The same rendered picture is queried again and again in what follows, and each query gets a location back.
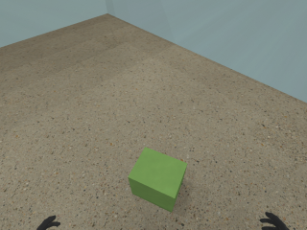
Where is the robot left hand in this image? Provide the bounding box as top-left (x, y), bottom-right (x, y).
top-left (36, 216), bottom-right (60, 230)

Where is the robot right hand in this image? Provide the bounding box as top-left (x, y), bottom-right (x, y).
top-left (259, 212), bottom-right (290, 230)

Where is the carton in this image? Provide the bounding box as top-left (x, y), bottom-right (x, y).
top-left (128, 147), bottom-right (187, 213)

